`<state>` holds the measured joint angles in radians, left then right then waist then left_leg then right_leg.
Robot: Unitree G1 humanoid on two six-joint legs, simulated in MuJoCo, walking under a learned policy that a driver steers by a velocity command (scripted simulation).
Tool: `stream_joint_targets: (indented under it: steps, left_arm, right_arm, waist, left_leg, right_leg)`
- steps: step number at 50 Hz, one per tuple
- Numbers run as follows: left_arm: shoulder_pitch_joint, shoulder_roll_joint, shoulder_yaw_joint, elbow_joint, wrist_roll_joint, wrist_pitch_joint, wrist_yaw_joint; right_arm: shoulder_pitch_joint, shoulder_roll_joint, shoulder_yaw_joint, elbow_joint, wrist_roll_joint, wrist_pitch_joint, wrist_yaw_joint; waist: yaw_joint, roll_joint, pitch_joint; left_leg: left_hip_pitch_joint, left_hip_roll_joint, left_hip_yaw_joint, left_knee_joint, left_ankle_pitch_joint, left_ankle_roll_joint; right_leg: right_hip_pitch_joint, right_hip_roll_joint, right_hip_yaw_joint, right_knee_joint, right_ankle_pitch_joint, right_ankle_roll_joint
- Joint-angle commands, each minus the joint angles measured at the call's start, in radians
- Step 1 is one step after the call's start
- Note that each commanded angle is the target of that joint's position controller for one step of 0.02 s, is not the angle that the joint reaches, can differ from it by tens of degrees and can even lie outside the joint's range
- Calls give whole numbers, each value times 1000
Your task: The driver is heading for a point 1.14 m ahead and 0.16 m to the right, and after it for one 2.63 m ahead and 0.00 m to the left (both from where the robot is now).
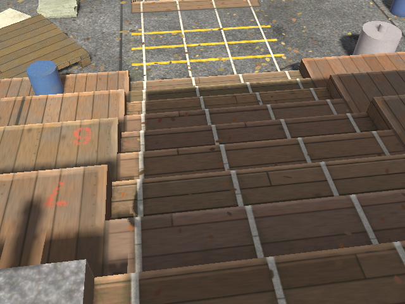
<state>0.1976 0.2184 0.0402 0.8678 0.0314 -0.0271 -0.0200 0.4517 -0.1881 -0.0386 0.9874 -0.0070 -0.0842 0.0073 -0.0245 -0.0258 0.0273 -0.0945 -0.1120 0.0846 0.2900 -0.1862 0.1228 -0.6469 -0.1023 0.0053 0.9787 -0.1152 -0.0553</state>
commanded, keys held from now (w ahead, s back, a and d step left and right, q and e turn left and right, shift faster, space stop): w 1.00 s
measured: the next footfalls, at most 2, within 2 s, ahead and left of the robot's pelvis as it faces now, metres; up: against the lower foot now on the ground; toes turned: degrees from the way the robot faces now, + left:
right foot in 0.28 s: +0.28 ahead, -0.10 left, +0.00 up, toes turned -2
left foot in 0.90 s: +0.60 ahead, +0.10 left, -0.15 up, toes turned +4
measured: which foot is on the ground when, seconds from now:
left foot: down 0.00-0.28, up 0.30-0.88, down 0.90-1.00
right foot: up 0.00-0.26, down 0.28-0.92, up 0.94-1.00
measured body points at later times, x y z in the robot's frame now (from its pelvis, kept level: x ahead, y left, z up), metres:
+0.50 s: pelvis +0.25 -0.05 +0.00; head +0.26 -0.05 +0.45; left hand +0.24 +0.21 -0.14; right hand +0.30 -0.31 -0.14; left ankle +0.28 +0.11 -0.67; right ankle +0.24 -0.10 -0.74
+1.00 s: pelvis +0.51 +0.02 -0.17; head +0.53 +0.04 +0.28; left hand +0.44 +0.27 -0.32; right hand +0.61 -0.22 -0.29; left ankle +0.56 +0.10 -0.90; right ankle +0.36 -0.11 -0.64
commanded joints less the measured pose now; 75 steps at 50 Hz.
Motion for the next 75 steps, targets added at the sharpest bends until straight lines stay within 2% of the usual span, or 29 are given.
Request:
stream_joint_targets:
  steps: [1,9,11,13,14,15,16,19,26,30,33,40,43,45,46,47,48,49,50,51,52,53,56,60,62,65,70,72,75]
  left_arm:
    - [-58,31,0,-59,-4,-4,-1]
    - [-235,40,-8,-118,-11,-8,-2]
    - [-65,77,8,-69,-1,-24,4]
    - [138,95,22,-6,0,-43,19]
    - [308,175,44,15,18,-53,29]
    - [309,222,54,19,3,-44,23]
    - [257,159,48,17,-29,-31,10]
    - [120,86,26,9,-23,-44,0]
    - [272,128,28,79,-12,-67,18]
    - [301,146,23,100,-32,-95,31]
    - [299,100,4,109,-30,-87,51]
    - [365,93,-3,123,13,-53,79]
    - [384,106,-1,136,26,-37,88]
    - [373,125,0,152,1,-26,79]
    - [390,97,8,162,-14,-24,68]
    - [518,54,6,138,-63,-31,77]
    - [471,104,7,123,-64,-36,91]
    - [336,120,10,70,-40,-32,93]
    - [209,142,15,57,0,-19,76]
    - [182,128,21,51,15,0,62]
    - [173,131,28,64,20,9,51]
    - [172,98,26,79,14,23,39]
    - [174,21,8,105,50,42,5]
    - [-7,77,35,54,8,34,-9]
    - [-136,87,40,21,15,15,-11]
    - [-194,58,29,14,14,-10,-27]
    - [-298,43,15,-45,-21,-11,-26]
    - [-266,67,19,-45,-24,-23,-12]
    - [229,124,52,129,4,-19,3]
  right_arm:
    - [44,-97,-10,-32,9,-17,-8]
    - [118,-119,3,12,-12,10,-28]
    - [38,-154,-5,1,-22,12,-44]
    - [32,-144,1,1,-11,19,-42]
    - [42,-112,12,-31,0,17,-42]
    - [197,-30,21,-13,19,22,-27]
    - [122,-145,-12,7,-6,24,-29]
    - [-35,-146,-31,-40,-6,27,-16]
    - [-150,-90,-34,-69,-30,101,15]
    - [-303,-139,-56,-133,-21,84,11]
    - [-353,-114,-46,-136,-40,74,31]
    - [-496,-86,-22,-191,-18,69,37]
    - [-364,-104,-24,-150,-3,53,11]
    - [-4,-131,-45,-29,-36,46,-5]
    - [164,-197,-67,28,-46,47,2]
    - [195,-224,-60,19,-39,36,20]
    - [210,-217,-63,2,10,45,33]
    - [122,-261,-74,-26,10,45,19]
    - [-19,-160,-47,-62,6,48,3]
    - [-19,-160,-39,-51,-3,34,-7]
    - [-57,-108,-15,-41,-17,10,-4]
    - [-83,-113,-11,-37,-12,-8,-9]
    - [-11,-159,-24,-2,-4,-16,-14]
    - [70,-110,-19,23,-5,-13,-7]
    - [140,-106,-15,30,-9,-15,-21]
    - [96,-120,-18,0,-20,-22,-36]
    - [125,-125,-22,5,-39,3,-43]
    - [162,-117,-17,23,-48,21,-52]
    - [146,-148,-18,36,-28,46,-47]
  waist:
    - [14,62,81]
    - [-36,105,78]
    - [57,132,21]
    - [129,50,-76]
    - [178,-63,-217]
    - [102,-224,-304]
    - [115,-65,-194]
    - [34,-3,11]
    - [14,-20,35]
    - [28,-25,78]
    - [41,-7,49]
    - [138,-21,136]
    - [124,24,108]
    - [-27,92,-41]
    - [-86,210,-108]
    - [-5,291,-283]
    - [-64,204,-351]
    - [-68,232,-238]
    - [-34,70,-98]
    - [-19,158,-30]
    - [44,31,73]
    - [83,59,123]
    - [88,124,56]
    - [43,73,90]
    - [-19,85,114]
    - [-26,9,81]
    - [-133,84,165]
    - [-142,88,156]
    - [82,-35,-67]
  left_leg:
    - [-63,271,-190,-161,253,79]
    - [130,287,-132,-46,596,50]
    - [150,326,-116,77,829,47]
    - [95,268,-94,354,776,28]
    - [-99,214,-49,674,406,5]
    - [-445,19,-44,995,-383,-41]
    - [-560,67,-143,1056,-327,-31]
    - [-462,160,-187,890,-157,-42]
    - [-532,196,-120,739,101,-90]
    - [-647,193,-151,524,293,-88]
    - [-537,184,-119,409,555,-83]
    - [-473,189,-91,206,585,-74]
    - [-318,206,-90,5,572,-60]
    - [69,141,26,-53,575,-37]
    - [344,242,-78,72,742,13]
    - [692,453,-271,496,1161,80]
    - [686,516,-371,432,1038,129]
    - [515,603,-498,178,324,244]
    - [227,535,-471,28,-13,208]
    - [47,572,-525,22,23,241]
    - [-137,475,-427,30,65,162]
    - [-296,416,-348,-2,105,127]
    - [-318,336,-267,20,254,146]
    - [-130,315,-309,90,25,136]
    - [-2,328,-365,108,-122,147]
    - [-182,282,-278,208,-253,109]
    - [-107,261,-252,384,-95,73]
    - [-33,258,-257,492,15,72]
    - [-203,181,-129,1073,156,53]
  right_leg:
    - [-23,-5,-29,-140,144,15]
    - [80,88,-86,-346,50,-4]
    - [248,91,-34,-336,74,-60]
    - [522,137,-58,-522,-34,-98]
    - [784,-101,202,-537,21,-162]
    - [999,-314,618,-605,17,-337]
    - [901,-263,586,-651,-55,-325]
    - [570,-159,279,-746,150,-236]
    - [519,-93,138,-777,218,-202]
    - [561,-54,135,-767,88,-159]
    - [496,-19,81,-643,44,-141]
    - [458,-37,113,-348,-45,-133]
    - [529,-13,113,-107,59,-135]
    - [448,47,34,321,211,-131]
    - [182,167,-22,779,-346,-97]
    - [-156,191,48,1085,-825,-60]
    - [-287,158,82,1129,-722,-56]
    - [-446,138,50,1038,-521,-42]
    - [-360,81,42,897,-386,-31]
    - [-287,69,66,832,-384,-23]
    - [-211,19,155,537,-190,-14]
    - [-90,11,138,357,-104,16]
    - [50,9,27,117,47,41]
    - [-172,-25,81,9,340,-8]
    - [-310,-22,101,-84,360,-4]
    - [-35,7,26,-284,607,15]
    - [45,14,9,-540,497,12]
    - [129,-10,32,-666,441,-1]
    - [713,58,-101,-640,441,-16]
Velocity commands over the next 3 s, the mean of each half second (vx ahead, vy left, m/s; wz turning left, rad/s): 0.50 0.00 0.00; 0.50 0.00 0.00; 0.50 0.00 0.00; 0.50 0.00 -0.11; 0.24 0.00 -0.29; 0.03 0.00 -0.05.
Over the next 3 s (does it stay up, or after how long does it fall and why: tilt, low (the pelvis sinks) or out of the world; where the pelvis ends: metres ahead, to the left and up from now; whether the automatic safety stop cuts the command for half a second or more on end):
stays up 1.24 0.00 -0.45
